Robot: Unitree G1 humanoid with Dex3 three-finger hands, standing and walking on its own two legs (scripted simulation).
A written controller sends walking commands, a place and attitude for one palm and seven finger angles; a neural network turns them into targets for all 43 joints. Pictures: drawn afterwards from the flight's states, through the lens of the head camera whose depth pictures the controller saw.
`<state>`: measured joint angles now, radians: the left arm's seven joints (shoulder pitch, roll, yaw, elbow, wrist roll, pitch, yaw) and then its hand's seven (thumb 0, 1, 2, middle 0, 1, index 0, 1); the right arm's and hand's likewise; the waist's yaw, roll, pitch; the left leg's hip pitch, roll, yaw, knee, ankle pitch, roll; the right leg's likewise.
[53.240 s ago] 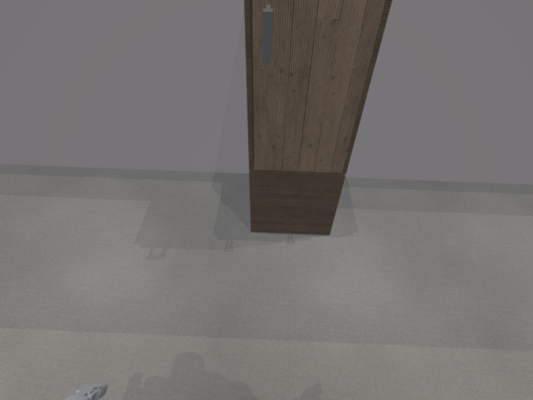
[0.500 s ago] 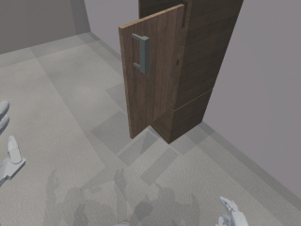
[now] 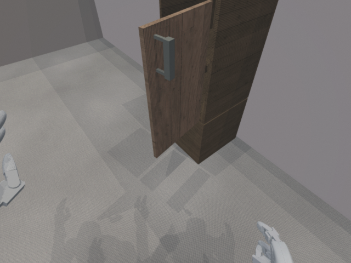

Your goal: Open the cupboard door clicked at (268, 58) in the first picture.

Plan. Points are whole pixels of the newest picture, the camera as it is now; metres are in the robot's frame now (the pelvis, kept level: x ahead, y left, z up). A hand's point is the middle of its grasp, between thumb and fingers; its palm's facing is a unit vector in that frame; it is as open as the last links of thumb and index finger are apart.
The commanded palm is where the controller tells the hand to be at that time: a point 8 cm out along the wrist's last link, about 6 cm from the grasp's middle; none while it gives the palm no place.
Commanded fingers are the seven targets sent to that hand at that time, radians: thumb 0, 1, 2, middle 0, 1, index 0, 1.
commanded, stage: stop stepping back and stand still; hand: left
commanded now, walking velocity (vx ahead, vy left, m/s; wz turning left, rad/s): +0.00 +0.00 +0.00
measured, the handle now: (163, 57) +0.65 +0.06 +0.16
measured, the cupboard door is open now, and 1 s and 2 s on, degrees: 100 100 100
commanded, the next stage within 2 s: let the arm hang, fingers relaxed in 0.72 s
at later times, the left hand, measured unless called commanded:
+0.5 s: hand out of the picture +0.17 +0.28 +0.17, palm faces +0.37 -0.79 -0.49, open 7.4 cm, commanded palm +0.12 +0.32 +0.18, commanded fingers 0.00 0.90 0.90 -0.20 -0.30 -0.20 -0.30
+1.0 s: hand out of the picture +0.12 +0.27 -0.07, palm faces +0.01 -0.90 -0.43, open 7.4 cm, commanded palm none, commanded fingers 0.00 0.90 0.90 -0.20 -0.30 -0.20 -0.30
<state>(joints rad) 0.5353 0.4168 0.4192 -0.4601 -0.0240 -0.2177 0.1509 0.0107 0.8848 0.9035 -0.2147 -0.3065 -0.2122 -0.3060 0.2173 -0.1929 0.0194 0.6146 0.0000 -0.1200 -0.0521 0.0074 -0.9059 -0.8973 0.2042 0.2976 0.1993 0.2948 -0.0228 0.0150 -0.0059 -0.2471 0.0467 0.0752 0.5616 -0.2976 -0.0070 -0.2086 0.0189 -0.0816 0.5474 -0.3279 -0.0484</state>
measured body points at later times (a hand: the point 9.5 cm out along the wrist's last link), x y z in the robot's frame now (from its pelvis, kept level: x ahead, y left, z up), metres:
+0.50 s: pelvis -0.03 +0.02 +0.01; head -0.02 +0.03 +0.46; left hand +0.15 +0.32 +0.20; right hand +0.14 -0.21 -0.07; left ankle +0.00 +0.12 -0.73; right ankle -0.02 -0.08 -0.73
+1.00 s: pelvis -0.06 +0.03 +0.00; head -0.06 +0.00 +0.44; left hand +0.12 +0.31 -0.04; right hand +0.08 -0.24 -0.13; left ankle +0.00 +0.12 -0.73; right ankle -0.02 -0.08 -0.73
